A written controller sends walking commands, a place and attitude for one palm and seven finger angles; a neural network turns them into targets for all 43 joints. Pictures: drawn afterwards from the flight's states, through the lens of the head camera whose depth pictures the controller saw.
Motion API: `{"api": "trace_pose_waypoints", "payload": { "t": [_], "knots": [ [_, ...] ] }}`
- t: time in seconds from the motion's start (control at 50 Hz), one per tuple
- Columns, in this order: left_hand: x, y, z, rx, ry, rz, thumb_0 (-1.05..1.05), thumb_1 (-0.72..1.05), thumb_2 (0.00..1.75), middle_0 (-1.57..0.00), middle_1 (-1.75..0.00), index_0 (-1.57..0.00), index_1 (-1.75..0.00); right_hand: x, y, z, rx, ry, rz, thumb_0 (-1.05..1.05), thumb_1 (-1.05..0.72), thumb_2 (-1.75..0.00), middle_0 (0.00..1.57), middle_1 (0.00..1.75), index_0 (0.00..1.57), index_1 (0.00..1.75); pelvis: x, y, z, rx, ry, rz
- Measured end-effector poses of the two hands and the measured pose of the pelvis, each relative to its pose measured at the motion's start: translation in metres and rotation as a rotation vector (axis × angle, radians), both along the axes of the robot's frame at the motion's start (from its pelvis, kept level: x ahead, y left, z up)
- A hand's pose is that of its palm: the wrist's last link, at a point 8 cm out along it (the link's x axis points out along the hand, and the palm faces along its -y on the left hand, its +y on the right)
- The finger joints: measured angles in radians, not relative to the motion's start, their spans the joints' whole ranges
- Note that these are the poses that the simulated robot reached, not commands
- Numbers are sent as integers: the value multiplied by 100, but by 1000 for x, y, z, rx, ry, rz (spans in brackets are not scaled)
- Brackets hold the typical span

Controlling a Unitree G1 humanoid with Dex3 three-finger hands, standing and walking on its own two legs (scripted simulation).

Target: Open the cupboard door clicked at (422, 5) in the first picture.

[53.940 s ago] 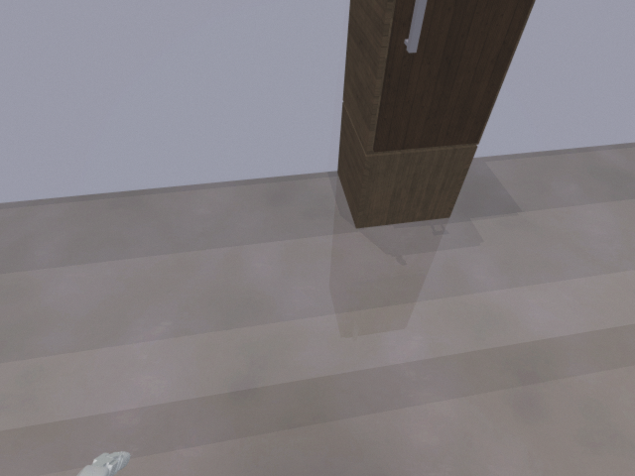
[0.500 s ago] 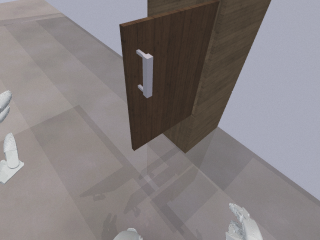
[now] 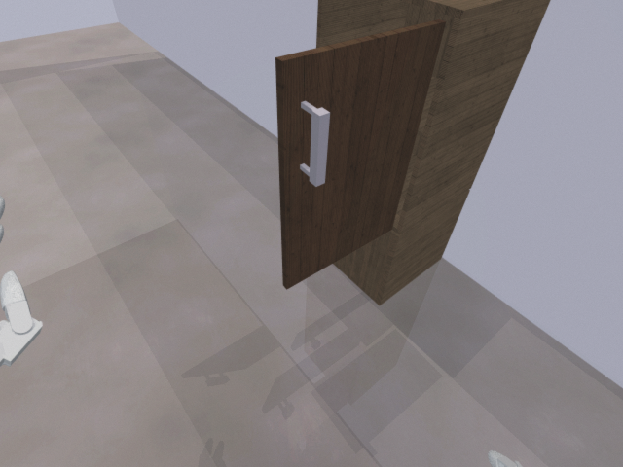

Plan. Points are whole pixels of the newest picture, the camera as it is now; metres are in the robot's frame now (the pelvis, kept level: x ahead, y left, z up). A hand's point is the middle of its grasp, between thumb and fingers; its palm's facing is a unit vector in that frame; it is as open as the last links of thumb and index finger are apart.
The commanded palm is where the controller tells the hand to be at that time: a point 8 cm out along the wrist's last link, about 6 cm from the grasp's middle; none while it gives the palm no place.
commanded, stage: stop stepping back and stand still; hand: left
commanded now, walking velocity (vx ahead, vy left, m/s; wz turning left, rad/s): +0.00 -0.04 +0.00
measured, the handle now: (312, 144) +0.63 +0.05 +0.10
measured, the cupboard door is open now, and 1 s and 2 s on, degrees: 87 87 87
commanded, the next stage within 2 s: let the arm hang, fingers relaxed in 0.22 s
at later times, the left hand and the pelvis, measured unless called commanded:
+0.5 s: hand (128, 456) +0.15 +0.24 -0.06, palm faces +0.17 -0.90 -0.39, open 7.4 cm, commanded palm none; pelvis -0.02 +0.00 -0.01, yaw +4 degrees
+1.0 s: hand out of the picture -0.07 +0.21 -0.16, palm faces +0.09 -0.96 -0.25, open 7.3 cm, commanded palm none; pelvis -0.04 +0.02 +0.01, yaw +3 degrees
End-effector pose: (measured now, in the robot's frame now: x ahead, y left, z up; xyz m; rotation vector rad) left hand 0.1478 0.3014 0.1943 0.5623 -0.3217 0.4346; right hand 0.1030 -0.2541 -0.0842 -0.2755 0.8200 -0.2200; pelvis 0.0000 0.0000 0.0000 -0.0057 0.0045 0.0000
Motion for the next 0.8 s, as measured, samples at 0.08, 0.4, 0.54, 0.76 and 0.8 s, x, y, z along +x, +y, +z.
{"api": "trace_pose_waypoints", "payload": {
  "t": [0.08,0.4,0.54,0.76,0.8],
  "knots": [
    [8,15,-10,-32,18,38,1,89,90,-21,-30,-21,-30,12,15,-5,30,-37,-3,2,-91,-90,20,30,21,30,-5,8,-4,26,-25,-5],
    [8,-4,-66,-77,386,29,1,90,90,-20,-30,-21,-30,32,22,-25,177,15,107,1,-90,-90,20,30,21,30,-13,-2,0,21,6,44],
    [-52,-42,-273,-517,1122,115,1,91,90,-19,-30,-19,-29,-11,14,-56,128,235,88,1,-91,-90,20,30,20,30,-21,3,-12,21,-10,64],
    [-173,-62,-329,-713,1485,232,-4,100,90,-20,-30,-21,-30,-108,29,-48,117,526,21,1,-91,-90,20,30,20,30,-36,3,5,-3,-33,72],
    [-187,-56,-326,-704,1525,260,-3,98,90,-20,-30,-20,-30,-118,34,-52,136,545,7,1,-91,-90,20,30,20,30,-38,6,7,-4,-35,67]
  ]
}}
